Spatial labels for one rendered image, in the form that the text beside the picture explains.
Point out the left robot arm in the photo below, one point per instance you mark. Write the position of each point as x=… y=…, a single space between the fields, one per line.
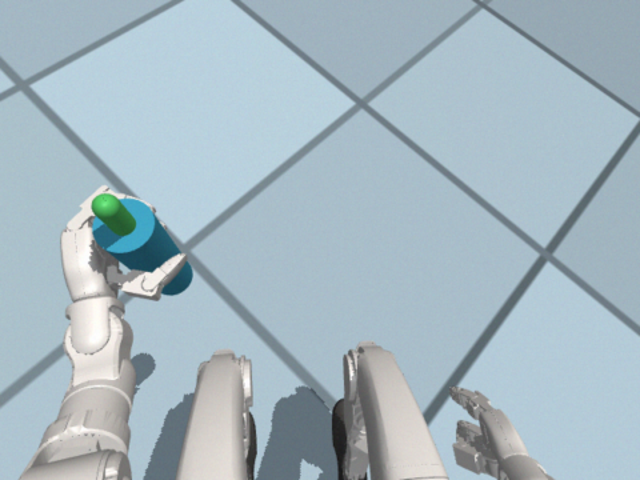
x=90 y=438

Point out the left robot hand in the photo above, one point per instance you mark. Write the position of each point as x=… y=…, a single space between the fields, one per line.
x=89 y=270

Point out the right robot arm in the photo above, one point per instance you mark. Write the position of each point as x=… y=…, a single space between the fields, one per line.
x=521 y=467

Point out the right robot hand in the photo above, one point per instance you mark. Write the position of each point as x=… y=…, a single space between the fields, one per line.
x=481 y=449

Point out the bottle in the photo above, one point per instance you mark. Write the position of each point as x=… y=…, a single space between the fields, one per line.
x=129 y=231

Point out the right robot foot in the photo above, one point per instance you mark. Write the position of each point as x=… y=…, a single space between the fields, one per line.
x=340 y=439

